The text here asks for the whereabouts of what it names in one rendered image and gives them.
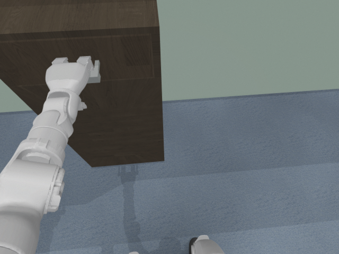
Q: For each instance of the right robot shin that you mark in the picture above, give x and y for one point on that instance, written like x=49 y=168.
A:
x=202 y=237

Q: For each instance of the handle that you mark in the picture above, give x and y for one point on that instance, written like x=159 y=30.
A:
x=95 y=75

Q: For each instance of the left robot upper arm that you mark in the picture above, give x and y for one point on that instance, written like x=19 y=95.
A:
x=29 y=190

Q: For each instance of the cabinet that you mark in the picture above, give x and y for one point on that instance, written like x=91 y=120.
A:
x=123 y=121

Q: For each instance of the robot left hand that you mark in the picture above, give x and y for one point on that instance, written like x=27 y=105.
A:
x=70 y=75

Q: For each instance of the right robot thigh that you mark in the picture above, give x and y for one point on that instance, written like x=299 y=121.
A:
x=206 y=246

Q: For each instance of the drawer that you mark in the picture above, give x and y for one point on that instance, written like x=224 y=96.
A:
x=25 y=62

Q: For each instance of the robot left forearm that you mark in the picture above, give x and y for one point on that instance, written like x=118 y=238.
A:
x=51 y=129

